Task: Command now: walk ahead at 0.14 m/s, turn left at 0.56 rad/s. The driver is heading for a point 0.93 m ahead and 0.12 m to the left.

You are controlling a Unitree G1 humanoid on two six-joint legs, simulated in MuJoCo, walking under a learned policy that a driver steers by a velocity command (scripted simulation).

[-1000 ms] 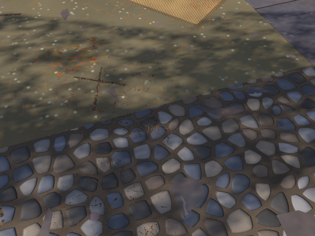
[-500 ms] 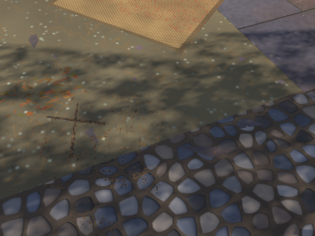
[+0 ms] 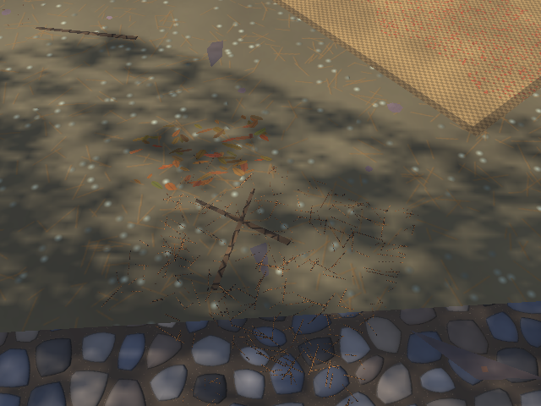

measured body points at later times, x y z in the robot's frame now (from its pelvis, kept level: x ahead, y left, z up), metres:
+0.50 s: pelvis +0.07 +0.01 +0.00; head +0.10 +0.03 +0.44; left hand +0.12 +0.30 -0.13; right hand +0.23 -0.23 -0.12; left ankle +0.13 +0.08 -0.74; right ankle +0.12 -0.13 -0.70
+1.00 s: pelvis +0.07 -0.01 +0.00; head +0.08 -0.01 +0.45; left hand +0.09 +0.26 -0.13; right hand +0.24 -0.23 -0.13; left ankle +0.02 +0.09 -0.74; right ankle +0.10 -0.11 -0.74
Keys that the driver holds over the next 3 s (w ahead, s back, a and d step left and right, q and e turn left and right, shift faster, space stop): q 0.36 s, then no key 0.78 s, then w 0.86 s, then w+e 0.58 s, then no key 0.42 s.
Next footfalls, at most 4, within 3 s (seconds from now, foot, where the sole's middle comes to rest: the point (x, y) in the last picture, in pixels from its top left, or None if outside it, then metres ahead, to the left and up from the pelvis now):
0.10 left None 0.17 0.09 -0.78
0.62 right None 0.14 -0.10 -0.78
0.90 left None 0.06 0.10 -0.78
1.86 left None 0.42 0.19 -0.78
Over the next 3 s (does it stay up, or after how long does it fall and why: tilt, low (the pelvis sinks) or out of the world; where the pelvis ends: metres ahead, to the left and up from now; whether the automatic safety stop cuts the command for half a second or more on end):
stays up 0.86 0.20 -0.01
